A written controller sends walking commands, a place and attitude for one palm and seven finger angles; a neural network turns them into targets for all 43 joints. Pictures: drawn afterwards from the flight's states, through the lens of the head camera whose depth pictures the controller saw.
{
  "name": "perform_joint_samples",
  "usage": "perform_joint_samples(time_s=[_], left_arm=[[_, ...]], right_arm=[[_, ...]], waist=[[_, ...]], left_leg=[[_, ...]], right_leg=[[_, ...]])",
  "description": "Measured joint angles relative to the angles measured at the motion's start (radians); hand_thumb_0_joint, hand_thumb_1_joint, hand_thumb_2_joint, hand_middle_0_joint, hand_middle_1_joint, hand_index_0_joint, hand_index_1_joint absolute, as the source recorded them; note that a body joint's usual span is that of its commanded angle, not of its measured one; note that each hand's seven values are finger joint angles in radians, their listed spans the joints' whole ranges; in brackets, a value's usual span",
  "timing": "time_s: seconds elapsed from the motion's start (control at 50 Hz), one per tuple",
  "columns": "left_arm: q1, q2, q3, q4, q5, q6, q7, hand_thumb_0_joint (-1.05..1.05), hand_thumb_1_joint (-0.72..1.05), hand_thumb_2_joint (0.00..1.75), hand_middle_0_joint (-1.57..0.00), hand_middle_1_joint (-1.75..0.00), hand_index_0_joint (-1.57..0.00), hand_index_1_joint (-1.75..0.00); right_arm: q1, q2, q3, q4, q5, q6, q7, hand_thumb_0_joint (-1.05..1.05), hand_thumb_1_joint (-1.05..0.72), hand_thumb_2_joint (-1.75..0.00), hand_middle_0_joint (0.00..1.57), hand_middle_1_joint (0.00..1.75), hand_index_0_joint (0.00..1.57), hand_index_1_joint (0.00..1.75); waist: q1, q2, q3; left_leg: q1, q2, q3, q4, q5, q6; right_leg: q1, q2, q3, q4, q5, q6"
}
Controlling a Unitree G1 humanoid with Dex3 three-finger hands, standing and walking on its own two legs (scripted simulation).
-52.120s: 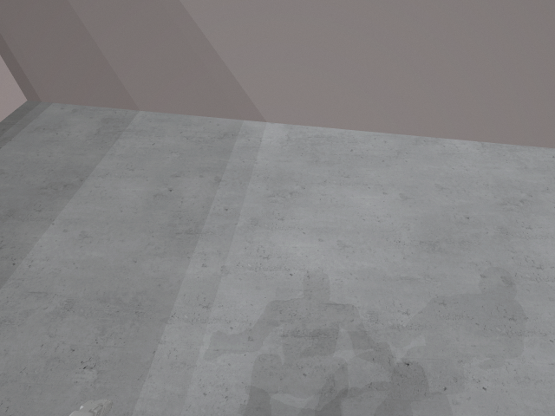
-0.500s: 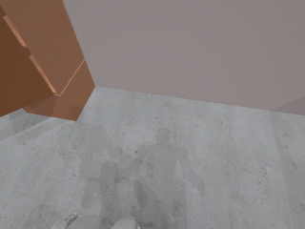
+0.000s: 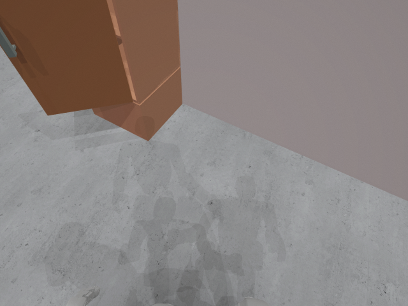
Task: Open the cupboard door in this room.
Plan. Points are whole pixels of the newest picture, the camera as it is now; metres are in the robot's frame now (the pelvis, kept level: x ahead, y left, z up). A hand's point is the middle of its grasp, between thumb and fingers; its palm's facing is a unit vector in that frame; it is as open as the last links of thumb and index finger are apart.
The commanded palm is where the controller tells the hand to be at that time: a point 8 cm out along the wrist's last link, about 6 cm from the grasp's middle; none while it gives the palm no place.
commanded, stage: turn to face it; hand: left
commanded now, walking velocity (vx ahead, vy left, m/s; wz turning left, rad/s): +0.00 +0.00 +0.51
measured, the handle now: (0, 32) +0.90 +0.74 +0.00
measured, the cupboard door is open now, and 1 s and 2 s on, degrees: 46 46 46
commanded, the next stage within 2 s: take the last steps up to it in 0.42 s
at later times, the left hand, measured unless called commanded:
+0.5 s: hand out of the picture +0.01 +0.20 -0.18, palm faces +0.27 -0.94 -0.22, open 7.3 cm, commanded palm none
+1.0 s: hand out of the picture -0.06 +0.18 -0.18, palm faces +0.48 -0.86 -0.17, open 7.3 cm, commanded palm none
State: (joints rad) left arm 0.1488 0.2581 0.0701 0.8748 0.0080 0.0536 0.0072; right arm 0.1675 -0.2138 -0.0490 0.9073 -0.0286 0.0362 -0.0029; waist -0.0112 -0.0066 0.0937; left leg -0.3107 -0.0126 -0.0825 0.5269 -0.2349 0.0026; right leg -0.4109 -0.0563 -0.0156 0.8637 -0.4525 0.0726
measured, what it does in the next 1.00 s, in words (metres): steps on the spot, turning left: right foot, then left foot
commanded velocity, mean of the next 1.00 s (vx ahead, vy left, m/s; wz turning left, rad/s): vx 0.15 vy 0.07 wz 0.26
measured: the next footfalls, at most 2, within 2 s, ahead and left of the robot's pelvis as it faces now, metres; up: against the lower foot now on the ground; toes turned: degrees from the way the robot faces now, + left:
right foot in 0.08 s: +0.05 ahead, -0.16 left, +0.00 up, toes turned +1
left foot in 0.38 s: +0.04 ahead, +0.11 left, +0.00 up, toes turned +14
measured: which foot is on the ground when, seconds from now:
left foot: down 0.00-0.08, up 0.10-0.36, down 0.38-0.64, up 0.66-0.98, down 1.00-1.00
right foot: up 0.00-0.06, down 0.08-0.36, up 0.38-0.62, down 0.64-1.00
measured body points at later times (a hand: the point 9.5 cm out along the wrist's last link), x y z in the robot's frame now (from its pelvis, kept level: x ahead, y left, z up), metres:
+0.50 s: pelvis +0.01 -0.01 -0.01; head +0.05 +0.02 +0.44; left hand -0.01 +0.25 -0.16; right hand +0.17 -0.23 -0.14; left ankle +0.00 +0.10 -0.74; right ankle +0.01 -0.16 -0.69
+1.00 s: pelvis +0.07 +0.05 -0.01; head +0.10 +0.08 +0.44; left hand -0.08 +0.23 -0.16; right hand +0.28 -0.14 -0.14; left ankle +0.08 +0.18 -0.74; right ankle +0.04 -0.15 -0.74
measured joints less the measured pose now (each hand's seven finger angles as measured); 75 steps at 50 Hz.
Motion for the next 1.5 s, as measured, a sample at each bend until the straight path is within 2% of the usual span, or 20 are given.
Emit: perform_joint_samples(time_s=[0.08,0.14,0.2,0.3,0.36,0.4,0.48,0.6,0.64,0.68,0.78,0.98,1.02,1.06,1.12,1.22,1.34,1.4,1.46,1.5], left_arm=[[0.002,0.002,-0.006,-0.027,0.001,-0.025,0.001,0.01,0.91,0.90,-0.20,-0.30,-0.20,-0.30],[0.005,-0.025,-0.015,-0.025,0.010,-0.038,0.009,0.00,0.91,0.90,-0.20,-0.30,-0.20,-0.30],[0.030,-0.048,-0.024,-0.017,0.011,-0.039,0.014,0.00,0.91,0.90,-0.20,-0.30,-0.20,-0.30],[0.066,-0.059,-0.032,0.012,0.017,-0.046,0.009,0.00,0.91,0.90,-0.20,-0.30,-0.21,-0.30],[0.094,-0.058,-0.031,0.031,0.008,-0.042,0.003,0.00,0.91,0.90,-0.20,-0.30,-0.21,-0.30],[0.097,-0.047,-0.028,0.046,0.002,-0.024,0.003,0.00,0.91,0.90,-0.20,-0.30,-0.21,-0.30],[0.073,-0.023,-0.015,0.086,0.000,0.010,0.007,0.01,0.91,0.90,-0.20,-0.30,-0.21,-0.30],[0.057,-0.026,-0.013,0.085,-0.001,-0.011,-0.002,0.01,0.91,0.90,-0.20,-0.30,-0.20,-0.30],[0.076,-0.024,-0.012,0.072,0.007,-0.034,-0.008,0.01,0.91,0.90,-0.20,-0.30,-0.20,-0.30],[0.083,-0.042,-0.013,0.074,0.012,-0.049,-0.007,0.00,0.91,0.90,-0.20,-0.30,-0.20,-0.30],[0.153,-0.080,-0.020,0.096,0.012,-0.082,-0.004,0.00,0.91,0.90,-0.20,-0.30,-0.20,-0.30],[0.252,-0.082,-0.016,0.191,0.018,-0.092,-0.013,0.00,0.91,0.90,-0.20,-0.30,-0.21,-0.30],[0.269,-0.079,-0.013,0.203,0.013,-0.077,-0.017,0.00,0.91,0.90,-0.20,-0.30,-0.21,-0.30],[0.244,-0.061,-0.009,0.215,0.012,-0.049,-0.015,0.01,0.91,0.90,-0.20,-0.30,-0.21,-0.30],[0.188,-0.047,-0.004,0.208,0.014,-0.034,-0.014,0.01,0.91,0.90,-0.20,-0.30,-0.20,-0.30],[0.091,-0.055,-0.005,0.145,0.016,-0.050,-0.021,0.01,0.91,0.90,-0.20,-0.30,-0.20,-0.30],[-0.011,-0.071,-0.014,0.091,0.017,-0.057,-0.027,0.01,0.91,0.90,-0.20,-0.30,-0.20,-0.30],[-0.033,-0.072,-0.017,0.069,0.017,-0.072,-0.030,0.00,0.91,0.90,-0.20,-0.30,-0.20,-0.30],[-0.035,-0.083,-0.020,0.060,0.014,-0.102,-0.024,0.00,0.91,0.90,-0.20,-0.30,-0.20,-0.30],[-0.009,-0.093,-0.023,0.063,0.009,-0.106,-0.015,0.00,0.91,0.90,-0.20,-0.30,-0.20,-0.30]], right_arm=[[0.022,-0.002,-0.011,0.007,0.007,0.018,0.004,0.01,-0.91,-0.90,0.20,0.30,0.20,0.30],[0.012,-0.026,-0.029,0.019,0.010,0.034,0.010,0.01,-0.91,-0.90,0.20,0.30,0.20,0.30],[0.000,-0.037,-0.037,0.030,0.011,0.044,0.016,0.01,-0.91,-0.90,0.20,0.30,0.20,0.30],[-0.023,-0.022,-0.025,0.027,0.018,0.033,0.020,0.01,-0.91,-0.90,0.20,0.30,0.19,0.30],[-0.032,-0.021,-0.011,0.015,0.018,0.010,0.019,0.01,-0.91,-0.90,0.20,0.30,0.19,0.30],[-0.038,-0.015,-0.007,0.011,0.011,-0.007,0.014,0.01,-0.91,-0.90,0.20,0.30,0.19,0.30],[-0.040,0.016,0.013,0.014,0.000,-0.017,-0.007,0.01,-0.91,-0.90,0.20,0.30,0.20,0.30],[-0.029,0.027,0.023,0.043,0.001,-0.010,-0.014,0.01,-0.91,-0.90,0.20,0.30,0.20,0.30],[-0.010,0.029,0.019,0.048,0.008,-0.002,-0.007,0.01,-0.91,-0.90,0.20,0.30,0.20,0.30],[-0.002,0.013,0.008,0.060,0.009,0.012,0.005,0.01,-0.91,-0.90,0.20,0.30,0.20,0.30],[0.008,-0.014,-0.014,0.081,0.004,0.024,0.031,0.01,-0.91,-0.90,0.20,0.30,0.20,0.30],[-0.044,-0.013,-0.003,0.060,0.011,-0.013,0.049,0.01,-0.91,-0.90,0.20,0.30,0.19,0.30],[-0.051,-0.016,0.002,0.037,0.004,-0.045,0.040,0.01,-0.91,-0.90,0.20,0.30,0.19,0.30],[-0.055,0.007,0.008,0.030,0.000,-0.066,0.022,0.01,-0.91,-0.90,0.20,0.30,0.19,0.30],[-0.021,0.038,0.020,0.040,-0.001,-0.075,0.002,0.00,-0.91,-0.90,0.20,0.30,0.20,0.30],[0.062,0.043,0.014,0.096,0.002,-0.086,-0.017,-0.01,-0.95,-0.90,0.20,0.30,0.20,0.30],[0.166,0.032,0.017,0.167,-0.003,-0.076,-0.006,0.00,-0.93,-0.90,0.20,0.30,0.20,0.30],[0.213,0.033,0.019,0.196,-0.001,-0.068,-0.004,0.00,-0.93,-0.90,0.20,0.30,0.20,0.30],[0.218,0.029,0.014,0.217,0.005,-0.048,0.003,0.01,-0.92,-0.90,0.20,0.30,0.20,0.30],[0.201,0.027,0.006,0.221,0.004,-0.035,0.007,0.01,-0.92,-0.90,0.20,0.30,0.20,0.30]], waist=[[-0.005,0.011,-0.022],[-0.008,0.038,-0.009],[-0.012,0.035,-0.004],[0.001,-0.021,0.005],[0.007,-0.029,-0.001],[0.011,-0.036,-0.003],[0.022,-0.046,0.002],[0.025,0.002,-0.009],[0.029,-0.004,-0.034],[0.034,0.019,-0.032],[0.030,0.021,-0.044],[0.067,-0.047,-0.024],[0.060,-0.032,-0.025],[0.059,-0.047,-0.009],[0.053,-0.046,-0.018],[0.035,-0.026,-0.038],[0.001,-0.012,-0.051],[-0.010,-0.007,-0.053],[-0.018,0.022,-0.034],[-0.022,0.032,-0.036]], left_leg=[[-0.034,-0.020,-0.045,0.053,-0.023,-0.026],[-0.118,-0.025,-0.016,0.315,-0.218,-0.031],[-0.168,-0.009,0.049,0.521,-0.241,-0.043],[-0.082,0.009,0.127,0.317,-0.239,-0.052],[0.013,0.015,0.136,0.071,-0.070,-0.034],[0.001,0.013,0.122,0.075,-0.004,0.011],[0.003,0.008,0.100,0.074,-0.063,0.017],[0.021,0.019,0.052,0.015,-0.020,-0.005],[-0.010,0.002,0.050,0.077,-0.085,-0.008],[-0.071,-0.001,0.042,0.262,-0.203,-0.009],[-0.184,0.028,0.087,0.529,-0.108,-0.033],[-0.076,0.045,0.182,0.073,-0.063,-0.021],[-0.051,0.048,0.184,0.024,0.042,0.011],[-0.057,0.040,0.198,0.097,0.011,0.033],[-0.008,0.030,0.209,0.061,-0.038,0.044],[0.112,-0.005,0.215,-0.099,0.000,0.058],[0.224,-0.033,0.216,-0.163,-0.037,0.055],[0.241,-0.030,0.217,-0.090,-0.116,0.040],[0.125,-0.002,0.176,0.246,-0.248,0.026],[0.017,0.017,0.147,0.442,-0.217,0.013]], right_leg=[[0.120,0.014,0.002,-0.291,0.115,-0.026],[0.130,0.005,-0.031,-0.272,0.144,-0.058],[0.169,-0.015,-0.059,-0.301,0.136,-0.054],[0.203,-0.060,-0.087,-0.334,0.143,-0.043],[0.185,-0.071,-0.110,-0.277,0.106,-0.024],[0.131,-0.072,-0.093,-0.145,0.010,-0.010],[0.041,-0.033,-0.032,0.077,-0.082,-0.011],[0.099,0.011,-0.040,-0.122,-0.003,-0.025],[0.161,0.004,-0.030,-0.291,0.035,-0.045],[0.166,0.003,-0.049,-0.283,0.104,-0.065],[0.262,-0.026,-0.088,-0.410,0.151,-0.048],[0.361,-0.129,-0.131,-0.445,0.098,0.036],[0.294,-0.136,-0.122,-0.249,0.005,0.018],[0.170,-0.118,-0.058,0.054,-0.069,-0.023],[0.012,-0.084,-0.053,0.281,-0.018,-0.057],[-0.094,-0.064,-0.081,0.148,0.100,-0.066],[-0.047,-0.040,-0.086,-0.125,0.162,-0.070],[0.046,-0.019,-0.092,-0.266,0.193,-0.082],[0.078,0.000,-0.114,-0.249,0.218,-0.118],[0.117,0.011,-0.122,-0.284,0.188,-0.116]])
